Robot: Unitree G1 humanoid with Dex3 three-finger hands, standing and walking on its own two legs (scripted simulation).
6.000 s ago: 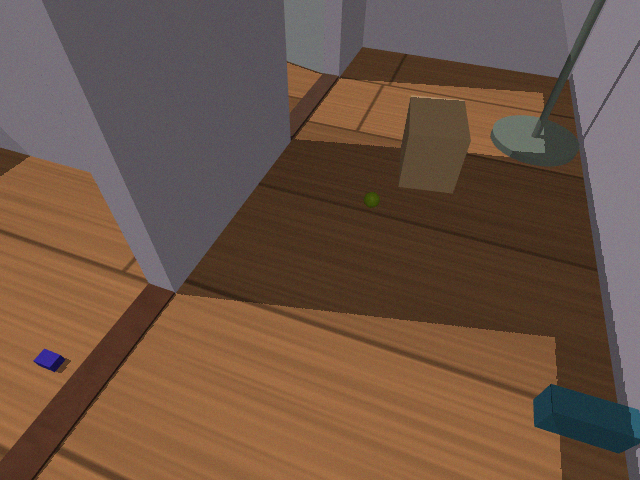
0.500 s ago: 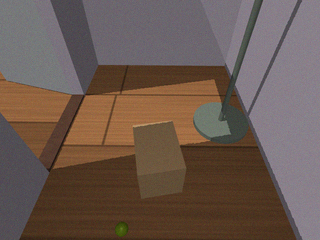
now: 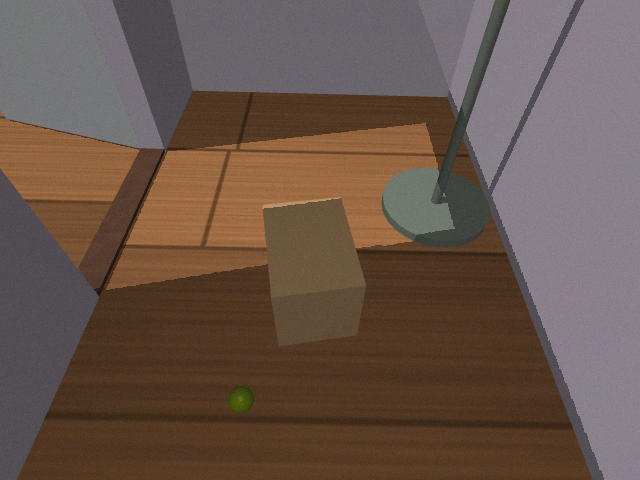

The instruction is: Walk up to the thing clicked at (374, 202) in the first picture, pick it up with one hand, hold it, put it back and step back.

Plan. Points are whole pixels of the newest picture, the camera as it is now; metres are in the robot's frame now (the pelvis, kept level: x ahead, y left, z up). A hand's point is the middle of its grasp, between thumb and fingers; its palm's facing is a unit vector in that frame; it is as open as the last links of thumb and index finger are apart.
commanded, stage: walk up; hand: left
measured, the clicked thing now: (241, 399) +0.46 +0.26 -0.72
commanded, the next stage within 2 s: none
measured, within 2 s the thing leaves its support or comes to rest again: neither
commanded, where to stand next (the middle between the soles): +0.11 +0.01 m, yaw +3 degrees
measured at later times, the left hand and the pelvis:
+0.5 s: hand out of the picture +0.08 +0.29 -0.16, palm faces +0.04 -0.93 -0.37, open 7.3 cm; pelvis +0.06 +0.02 +0.00, yaw +3 degrees
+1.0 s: hand out of the picture +0.06 +0.27 -0.12, palm faces +0.07 -0.88 -0.46, open 7.3 cm; pelvis +0.01 -0.01 +0.00, yaw +5 degrees
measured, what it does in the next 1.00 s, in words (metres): steps on the spot: right foot, then left foot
